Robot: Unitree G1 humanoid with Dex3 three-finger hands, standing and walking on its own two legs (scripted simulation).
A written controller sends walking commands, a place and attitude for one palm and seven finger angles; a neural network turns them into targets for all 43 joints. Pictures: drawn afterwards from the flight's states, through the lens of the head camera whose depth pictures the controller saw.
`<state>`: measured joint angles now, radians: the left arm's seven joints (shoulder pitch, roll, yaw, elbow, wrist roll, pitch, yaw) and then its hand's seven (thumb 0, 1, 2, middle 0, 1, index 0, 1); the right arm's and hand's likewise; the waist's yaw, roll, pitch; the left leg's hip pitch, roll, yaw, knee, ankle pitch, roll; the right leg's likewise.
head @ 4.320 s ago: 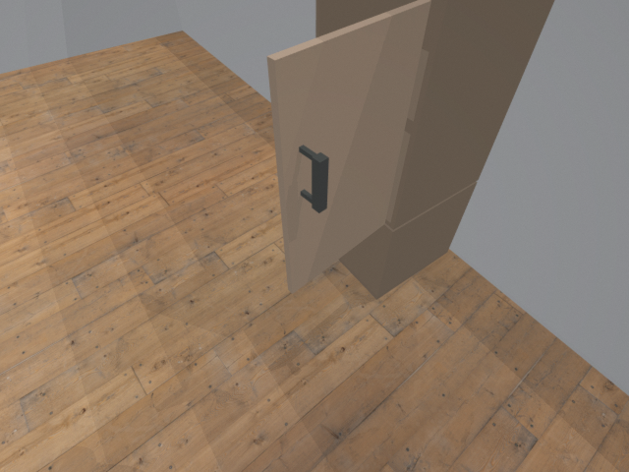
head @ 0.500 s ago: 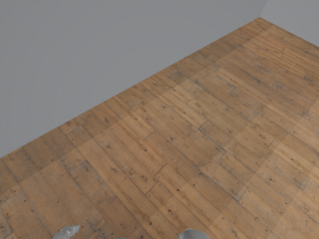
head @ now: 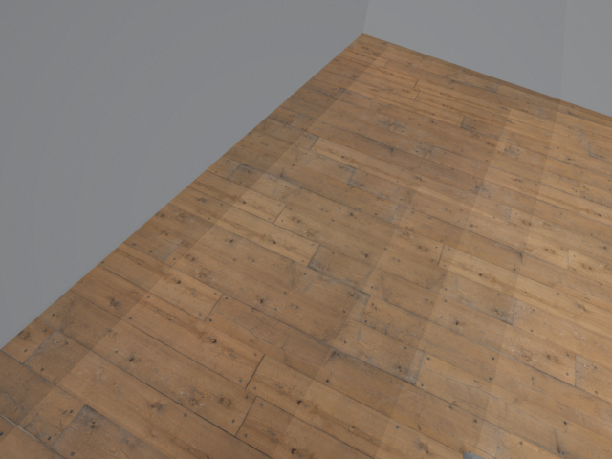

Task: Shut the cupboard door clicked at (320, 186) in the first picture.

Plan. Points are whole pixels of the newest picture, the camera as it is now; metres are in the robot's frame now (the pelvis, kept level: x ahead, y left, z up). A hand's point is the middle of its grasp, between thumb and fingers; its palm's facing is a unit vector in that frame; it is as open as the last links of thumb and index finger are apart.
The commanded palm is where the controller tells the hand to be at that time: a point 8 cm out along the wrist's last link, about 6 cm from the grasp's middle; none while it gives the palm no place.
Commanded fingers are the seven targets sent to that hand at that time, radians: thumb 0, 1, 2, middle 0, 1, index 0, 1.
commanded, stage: walk around to get in front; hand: left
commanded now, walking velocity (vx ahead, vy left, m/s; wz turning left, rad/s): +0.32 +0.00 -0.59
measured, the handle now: out of the picture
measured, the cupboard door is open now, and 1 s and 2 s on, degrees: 97 97 97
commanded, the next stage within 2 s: walk to a spot facing it in 1.04 s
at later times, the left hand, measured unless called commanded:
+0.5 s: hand (278, 320) +0.35 +0.07 -0.15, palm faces -0.30 -0.93 -0.21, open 7.4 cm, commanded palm none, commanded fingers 0.00 0.90 0.90 -0.20 -0.30 -0.20 -0.30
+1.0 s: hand (291, 259) +0.49 +0.06 -0.16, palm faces -0.31 -0.94 -0.15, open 7.4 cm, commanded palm none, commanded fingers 0.00 0.90 0.90 -0.20 -0.30 -0.20 -0.30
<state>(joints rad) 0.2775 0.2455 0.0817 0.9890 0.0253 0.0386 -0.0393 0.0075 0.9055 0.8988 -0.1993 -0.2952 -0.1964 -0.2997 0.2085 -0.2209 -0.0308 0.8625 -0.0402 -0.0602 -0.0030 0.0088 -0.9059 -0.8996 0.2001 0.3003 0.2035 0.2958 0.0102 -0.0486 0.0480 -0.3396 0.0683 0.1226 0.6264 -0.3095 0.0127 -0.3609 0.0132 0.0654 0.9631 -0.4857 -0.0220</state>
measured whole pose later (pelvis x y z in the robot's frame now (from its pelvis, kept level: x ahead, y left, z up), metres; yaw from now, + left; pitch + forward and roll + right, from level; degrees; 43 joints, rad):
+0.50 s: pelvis +0.18 -0.08 +0.01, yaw -15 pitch +1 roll +1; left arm 0.10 0.20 0.05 0.93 0.01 -0.04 -0.01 0.00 0.91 0.90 -0.20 -0.29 -0.19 -0.30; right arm 0.31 -0.19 -0.04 1.04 -0.03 0.00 0.00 0.02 -0.91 -0.90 0.20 0.30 0.20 0.30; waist -0.06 0.00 0.12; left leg -0.47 0.16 0.06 1.18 -0.36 -0.05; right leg -0.31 0.02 -0.10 0.54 -0.25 -0.08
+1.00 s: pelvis +0.41 -0.11 +0.01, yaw -23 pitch +0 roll +0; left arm 0.28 0.18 0.07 1.05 0.03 -0.01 -0.03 0.01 0.91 0.90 -0.19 -0.29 -0.19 -0.30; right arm 0.24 -0.16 -0.04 1.00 -0.03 -0.07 -0.01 0.00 -0.93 -0.90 0.20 0.30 0.21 0.30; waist 0.04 -0.03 0.03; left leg -0.21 0.05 0.19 0.43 -0.23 0.02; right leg -0.52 -0.08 -0.04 1.07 -0.28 -0.02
